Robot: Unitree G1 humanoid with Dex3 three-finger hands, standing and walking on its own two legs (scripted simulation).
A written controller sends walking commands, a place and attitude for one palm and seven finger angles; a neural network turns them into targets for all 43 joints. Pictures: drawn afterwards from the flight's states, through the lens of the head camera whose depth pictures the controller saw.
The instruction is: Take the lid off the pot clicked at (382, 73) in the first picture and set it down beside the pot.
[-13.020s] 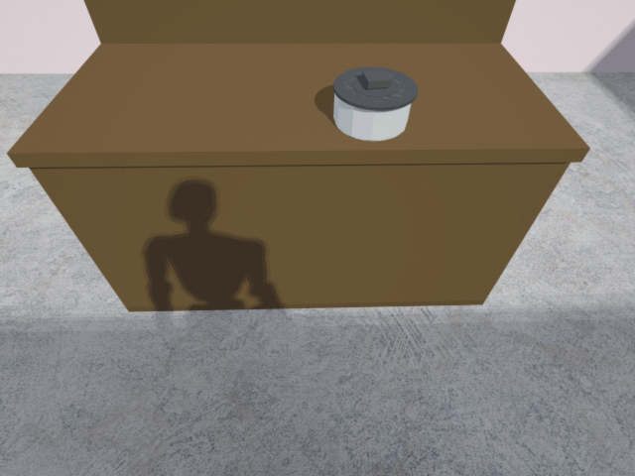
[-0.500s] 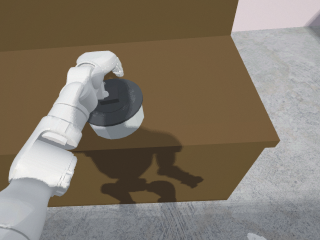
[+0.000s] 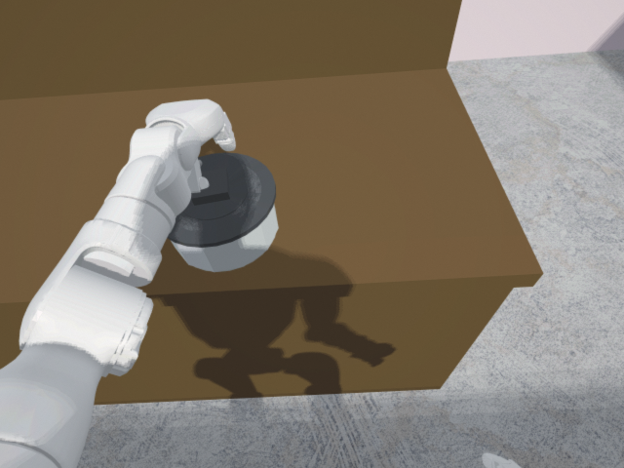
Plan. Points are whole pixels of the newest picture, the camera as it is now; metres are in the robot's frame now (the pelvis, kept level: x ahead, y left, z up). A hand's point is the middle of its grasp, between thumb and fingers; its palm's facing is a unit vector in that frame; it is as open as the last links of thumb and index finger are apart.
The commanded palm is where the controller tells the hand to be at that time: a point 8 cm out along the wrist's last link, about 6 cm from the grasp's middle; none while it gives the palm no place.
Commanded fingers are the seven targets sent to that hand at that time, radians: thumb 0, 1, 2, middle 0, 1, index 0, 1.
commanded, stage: lower the open fingers around the knob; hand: left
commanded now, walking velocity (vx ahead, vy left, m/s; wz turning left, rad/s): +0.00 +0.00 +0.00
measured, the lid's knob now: (210, 186) +0.51 +0.14 +0.07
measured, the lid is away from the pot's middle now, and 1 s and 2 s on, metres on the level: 0.00 0.00 0.01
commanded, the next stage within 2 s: close the fingers and squeeze the knob in 0.88 s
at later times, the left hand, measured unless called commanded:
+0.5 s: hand (200, 183) +0.47 +0.14 +0.11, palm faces -0.32 -0.03 -0.95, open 10.1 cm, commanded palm +0.46 +0.15 +0.16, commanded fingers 0.00 -0.32 1.47 -0.84 -0.08 -0.84 -0.08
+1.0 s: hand (204, 187) +0.47 +0.14 +0.10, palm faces -0.33 -0.04 -0.94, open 10.1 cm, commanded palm +0.46 +0.16 +0.15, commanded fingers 0.00 -0.14 1.09 -0.58 -0.57 -0.58 -0.57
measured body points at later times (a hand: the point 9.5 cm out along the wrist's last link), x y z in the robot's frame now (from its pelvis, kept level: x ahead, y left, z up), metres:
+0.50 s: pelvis +0.00 +0.00 +0.00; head +0.04 -0.03 +0.45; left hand +0.48 +0.14 +0.17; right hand +0.09 -0.25 -0.14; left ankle -0.05 +0.10 -0.74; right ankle +0.02 -0.14 -0.74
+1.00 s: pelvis +0.00 +0.00 +0.00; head +0.05 -0.03 +0.45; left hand +0.49 +0.14 +0.15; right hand +0.06 -0.26 -0.14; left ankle -0.05 +0.10 -0.74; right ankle +0.02 -0.14 -0.74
